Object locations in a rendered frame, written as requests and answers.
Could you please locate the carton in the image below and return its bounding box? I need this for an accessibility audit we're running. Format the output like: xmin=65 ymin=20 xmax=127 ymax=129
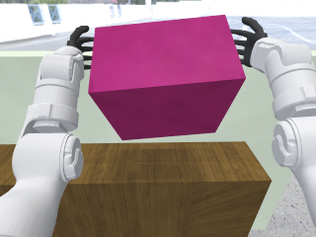
xmin=88 ymin=14 xmax=246 ymax=140

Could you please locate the right robot forearm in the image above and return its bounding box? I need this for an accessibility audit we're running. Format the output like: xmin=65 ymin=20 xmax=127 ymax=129
xmin=250 ymin=38 xmax=316 ymax=121

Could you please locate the left robot forearm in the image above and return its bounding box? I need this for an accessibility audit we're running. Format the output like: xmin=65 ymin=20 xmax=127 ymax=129
xmin=12 ymin=45 xmax=85 ymax=179

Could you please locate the pedestal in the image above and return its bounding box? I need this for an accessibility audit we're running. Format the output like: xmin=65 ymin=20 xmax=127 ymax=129
xmin=0 ymin=141 xmax=272 ymax=237

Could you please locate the left robot hand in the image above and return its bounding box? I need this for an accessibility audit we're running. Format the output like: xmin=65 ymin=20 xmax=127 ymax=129
xmin=66 ymin=25 xmax=94 ymax=70

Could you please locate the right robot hand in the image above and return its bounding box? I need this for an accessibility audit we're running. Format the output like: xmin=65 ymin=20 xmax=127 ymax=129
xmin=230 ymin=17 xmax=268 ymax=68

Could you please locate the robot right upper arm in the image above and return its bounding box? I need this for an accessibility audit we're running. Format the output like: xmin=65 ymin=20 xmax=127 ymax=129
xmin=272 ymin=116 xmax=316 ymax=228

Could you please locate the robot left upper arm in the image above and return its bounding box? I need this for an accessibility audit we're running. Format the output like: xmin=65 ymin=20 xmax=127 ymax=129
xmin=0 ymin=132 xmax=84 ymax=237

